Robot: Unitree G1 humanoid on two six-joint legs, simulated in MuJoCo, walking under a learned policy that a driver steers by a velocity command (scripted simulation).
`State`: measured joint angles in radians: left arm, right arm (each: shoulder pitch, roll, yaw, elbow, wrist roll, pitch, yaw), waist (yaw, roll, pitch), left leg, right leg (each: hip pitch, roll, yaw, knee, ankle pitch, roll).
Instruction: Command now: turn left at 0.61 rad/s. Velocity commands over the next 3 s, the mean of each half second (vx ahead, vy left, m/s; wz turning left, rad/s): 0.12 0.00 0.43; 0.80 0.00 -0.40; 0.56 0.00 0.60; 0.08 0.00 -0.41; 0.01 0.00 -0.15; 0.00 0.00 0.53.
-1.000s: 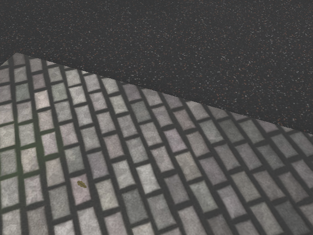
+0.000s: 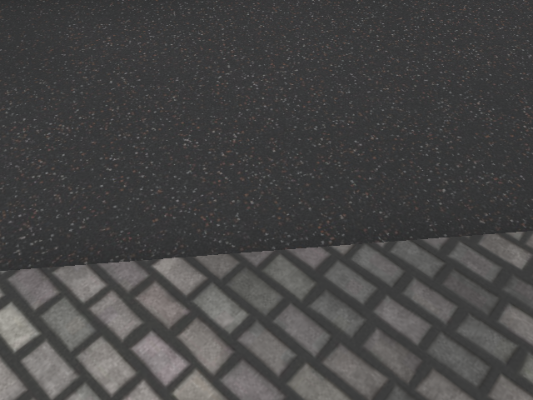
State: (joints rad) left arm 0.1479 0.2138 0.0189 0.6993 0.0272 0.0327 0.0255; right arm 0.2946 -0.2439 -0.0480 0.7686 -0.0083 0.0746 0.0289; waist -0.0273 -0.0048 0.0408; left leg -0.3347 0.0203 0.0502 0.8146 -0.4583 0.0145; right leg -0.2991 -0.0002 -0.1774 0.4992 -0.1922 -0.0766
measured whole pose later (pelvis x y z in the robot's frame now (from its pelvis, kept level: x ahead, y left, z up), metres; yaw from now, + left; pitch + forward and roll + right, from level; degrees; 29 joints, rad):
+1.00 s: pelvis +0.32 -0.03 -0.02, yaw -2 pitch +4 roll +2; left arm 0.54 0.27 0.03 0.88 0.01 -0.09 0.00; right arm 0.00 -0.29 0.00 0.65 -0.03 -0.03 0.06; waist 0.09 0.01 0.03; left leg -0.74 0.00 0.14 0.62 -0.02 0.09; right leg 0.30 0.08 0.15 0.03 -0.37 -0.14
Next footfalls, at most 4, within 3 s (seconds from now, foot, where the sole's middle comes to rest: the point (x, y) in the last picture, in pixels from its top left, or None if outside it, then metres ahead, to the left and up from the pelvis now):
0.08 left None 0.01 0.10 -0.77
0.62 right None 0.11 -0.08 -0.77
1.06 left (259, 363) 0.59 0.02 -0.77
1.42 right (300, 265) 0.88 -0.10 -0.77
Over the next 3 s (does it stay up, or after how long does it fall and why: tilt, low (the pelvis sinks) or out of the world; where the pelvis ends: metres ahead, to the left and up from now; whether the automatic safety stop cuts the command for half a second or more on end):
stays up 0.74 0.02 0.01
